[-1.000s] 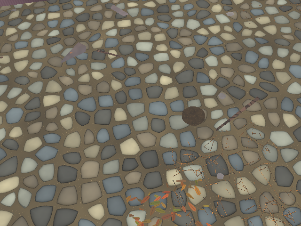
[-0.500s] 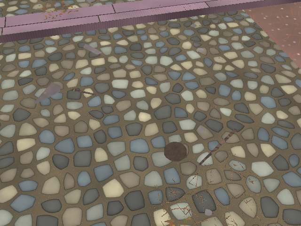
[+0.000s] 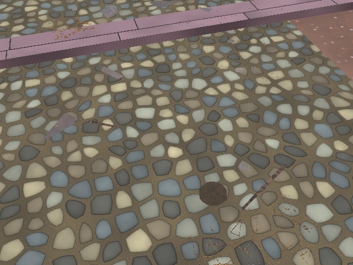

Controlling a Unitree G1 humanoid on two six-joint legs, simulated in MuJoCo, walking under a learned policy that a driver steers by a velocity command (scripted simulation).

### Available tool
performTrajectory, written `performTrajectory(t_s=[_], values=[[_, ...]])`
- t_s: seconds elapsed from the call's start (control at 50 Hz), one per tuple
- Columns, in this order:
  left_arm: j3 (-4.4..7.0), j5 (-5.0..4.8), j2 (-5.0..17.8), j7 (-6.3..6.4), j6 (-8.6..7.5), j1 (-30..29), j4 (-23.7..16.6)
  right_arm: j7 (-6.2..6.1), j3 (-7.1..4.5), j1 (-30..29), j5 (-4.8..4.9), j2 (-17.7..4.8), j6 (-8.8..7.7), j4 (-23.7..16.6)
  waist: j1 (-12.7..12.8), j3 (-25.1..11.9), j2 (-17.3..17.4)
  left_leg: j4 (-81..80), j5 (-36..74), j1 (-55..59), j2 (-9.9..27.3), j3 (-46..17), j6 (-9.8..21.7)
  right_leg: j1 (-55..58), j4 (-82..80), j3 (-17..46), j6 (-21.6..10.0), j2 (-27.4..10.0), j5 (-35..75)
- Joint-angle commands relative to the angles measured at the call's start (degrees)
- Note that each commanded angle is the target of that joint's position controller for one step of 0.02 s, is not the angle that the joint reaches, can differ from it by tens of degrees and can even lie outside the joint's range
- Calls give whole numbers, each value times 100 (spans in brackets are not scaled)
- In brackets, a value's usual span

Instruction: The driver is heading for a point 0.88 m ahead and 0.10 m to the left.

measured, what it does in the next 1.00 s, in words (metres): walks ahead: left foot, then right foot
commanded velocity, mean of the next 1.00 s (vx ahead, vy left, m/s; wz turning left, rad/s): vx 0.18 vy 0.00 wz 0.00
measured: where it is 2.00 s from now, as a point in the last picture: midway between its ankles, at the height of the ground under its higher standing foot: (181, 213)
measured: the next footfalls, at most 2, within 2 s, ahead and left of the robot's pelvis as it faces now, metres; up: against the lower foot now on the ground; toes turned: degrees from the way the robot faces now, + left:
left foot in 0.40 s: +0.28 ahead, +0.10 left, +0.00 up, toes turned +0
right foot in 0.70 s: +0.20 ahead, -0.13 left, +0.00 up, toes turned +0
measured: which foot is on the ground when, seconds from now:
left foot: down 0.00-0.08, up 0.10-0.38, down 0.40-0.74, up 0.76-0.98, down 1.00-1.00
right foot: down 0.00-0.42, up 0.44-0.68, down 0.70-1.00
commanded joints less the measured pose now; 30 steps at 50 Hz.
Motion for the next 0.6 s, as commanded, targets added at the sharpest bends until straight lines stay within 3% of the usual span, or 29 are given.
performTrajectory(t_s=[0.02, 0.04, 0.06, 0.08, 0.1, 0.12, 0.14, 0.16, 0.18, 0.22, 0.26, 0.3, 0.32, 0.36, 0.4, 0.42, 0.44, 0.46, 0.48, 0.5, 0.52, 0.54, 0.56, 0.6], values=[[103, 3, 408, -73, -268, -379, -495, 50, -242, -167, 37, -1036, -74, -370, 124, 488, 851, -1636, 702, 183, 1591, -2221, 1251, -647, -449, -174, -166, -117, 193], [158, -3, 484, -83, -247, 208, -268, 70, -216, -543, 42, -967, -32, -503, 440, 298, 766, -1340, 1137, -444, 1243, -1632, 972, 518, -962, -76, -257, -104, 458], [335, 0, 973, -84, -253, 957, -45, 61, -133, -1037, 45, -740, -66, -757, 770, 182, -68, 48, 2108, -1240, 403, -572, 490, 1539, -1609, 1045, -550, -605, 695], [515, 60, 1588, -101, -219, 1543, 87, 18, -129, -1147, 12, -687, -192, -947, 891, -4, -1449, 2094, 1745, -2654, -304, 181, 11, 2812, -2190, 2965, -1100, -1620, 1856], [363, 156, 1221, -107, -192, 1423, 22, 6, -163, -1007, -65, -810, -243, -911, 693, -16, -1413, 3010, -628, -3411, -294, -263, -21, 2985, -2213, 3516, -1378, -2217, 3823], [242, 201, 881, -88, -150, 1094, -63, 42, -192, -807, 0, -859, -213, -830, 424, 146, -791, 3538, -736, -3538, -53, -406, 56, 2803, -1916, 2809, -1296, -2235, 4877], [196, 174, 756, -71, -108, 818, -159, 72, -159, -706, 29, -721, -147, -768, 287, 83, -398, 3545, -438, -3552, 94, -324, 92, 2673, -1879, 2157, -1112, -2048, 5282], [154, 94, 704, -53, -51, 604, -170, 94, -141, -727, 13, -587, -85, -759, 197, 208, -208, 3137, -76, -3593, 268, -196, 99, 2491, -2014, 1655, -894, -1833, 5251], [104, 82, 608, -17, -1, 512, -158, 102, -139, -803, -25, -503, -30, -769, 165, 221, -343, 2720, 270, -3345, 382, -72, 70, 2263, -2176, 1300, -700, -1626, 5201], [76, 122, 617, 73, 93, 486, -86, 163, -57, -956, -68, -238, 29, -828, 133, 205, -545, 1849, 917, -2738, 260, 219, -99, 1774, -2344, 721, -596, -1265, 5480], [107, 148, 822, 170, 150, 399, -64, 187, 18, -1299, -101, -105, 18, -960, 154, 133, -617, 619, 1633, -1939, 69, 419, -172, 1304, -2366, 256, -471, -975, 5508], [163, 139, 1071, 204, 176, 542, 13, 187, -13, -1438, -105, -282, 7, -1007, 223, -57, -755, -1, 2215, -1336, -130, 467, -186, 1220, -2335, 277, -468, -1059, 5394], [168, 117, 1092, 201, 174, 503, 39, 187, -41, -1429, -101, -395, 11, -1014, 178, -77, -796, -150, 2328, -1137, -138, 382, -137, 1190, -2268, 344, -463, -1152, 5278], [157, 54, 1039, 191, 149, 246, 38, 180, -126, -1210, -135, -638, 10, -964, -55, -127, -770, -548, 2497, -761, -122, 211, 67, 1238, -1955, 484, -348, -1239, 5093], [140, 69, 951, 169, 123, 243, 83, 124, -240, -722, -244, -889, -15, -768, -310, -363, -483, -1166, 3636, 206, -137, 208, 336, 1161, -1154, 370, -76, -871, 4890], [79, 220, 771, 151, 88, 483, 48, 75, -309, -374, -314, -1253, -25, -754, -289, -894, 121, -769, 5876, 1395, 693, -571, 688, 525, -218, 198, 198, -512, 3368], [-59, 238, 320, 129, 102, 1303, 223, 50, -230, -164, -408, -1109, 42, -712, -70, -1773, 1081, -742, 6785, 2475, 2009, -1909, 1763, -300, 1331, 184, 528, -105, 21], [-7, 150, 562, 106, 191, 1124, 293, 93, -124, -161, -266, -696, 98, -647, -162, -1830, 1080, -1264, 5632, 2016, 2147, -2569, 2034, -459, 1977, 476, 682, -43, -1694], [84, 35, 842, 123, 309, 819, 225, 128, -98, -636, -154, -660, 116, -689, -78, -1081, 724, -1578, 3864, 1296, 1951, -2344, 1813, -812, 2353, 484, 726, -257, -1631], [104, 29, 837, 178, 427, 513, 206, 132, -70, -1008, -167, -588, 140, -752, -24, -638, 474, -1809, 2646, 718, 1707, -2074, 1547, -965, 2369, 366, 747, -397, -1372], [120, 86, 793, 232, 543, 392, 197, 136, -41, -1360, -205, -544, 163, -795, 84, -284, 420, -2073, 1803, 31, 1509, -1765, 1339, -835, 2026, 330, 780, -518, -1156], [128, 125, 769, 280, 629, 403, 206, 121, -55, -1614, -251, -587, 192, -821, 217, -134, 568, -2288, 1123, -507, 1304, -1524, 1153, -502, 1579, 296, 795, -605, -876], [102, 142, 658, 308, 660, 461, 253, 104, -83, -1741, -286, -643, 229, -807, 276, -53, 711, -2391, 910, -882, 1113, -1278, 1064, -163, 1158, 138, 800, -536, -719], [59, 179, 514, 318, 627, 559, 367, 54, -89, -1681, -289, -619, 259, -737, 270, -236, 757, -2368, 826, -992, 983, -992, 1054, 324, 458, 12, 751, -501, -337]])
